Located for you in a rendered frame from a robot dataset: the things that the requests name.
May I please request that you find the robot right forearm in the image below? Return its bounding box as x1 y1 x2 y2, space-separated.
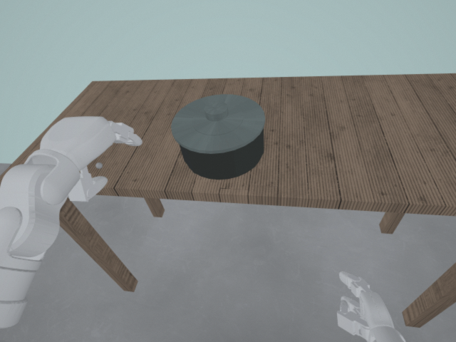
368 326 406 342

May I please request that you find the robot left hand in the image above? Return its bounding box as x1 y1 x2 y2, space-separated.
40 116 143 202

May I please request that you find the pot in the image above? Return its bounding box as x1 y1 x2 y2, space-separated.
179 129 264 180

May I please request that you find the knob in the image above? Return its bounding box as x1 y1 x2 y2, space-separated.
204 101 229 121

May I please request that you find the table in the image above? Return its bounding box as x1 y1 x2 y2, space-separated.
0 73 456 328

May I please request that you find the robot left forearm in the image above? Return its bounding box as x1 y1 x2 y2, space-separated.
0 149 81 328

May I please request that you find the lid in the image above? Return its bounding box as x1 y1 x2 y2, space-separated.
171 94 265 154

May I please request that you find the robot right hand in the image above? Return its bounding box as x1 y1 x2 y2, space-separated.
337 271 394 342

